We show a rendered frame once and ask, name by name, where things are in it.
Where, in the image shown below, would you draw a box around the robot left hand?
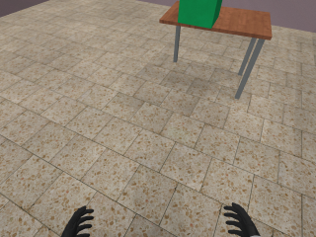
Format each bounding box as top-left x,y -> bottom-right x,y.
61,205 -> 94,237

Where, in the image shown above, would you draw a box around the table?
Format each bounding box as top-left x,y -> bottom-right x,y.
159,0 -> 273,100

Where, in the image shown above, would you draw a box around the carton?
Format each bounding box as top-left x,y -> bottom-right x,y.
178,0 -> 222,29

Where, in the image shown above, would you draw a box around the robot right hand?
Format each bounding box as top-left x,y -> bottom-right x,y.
223,202 -> 261,237

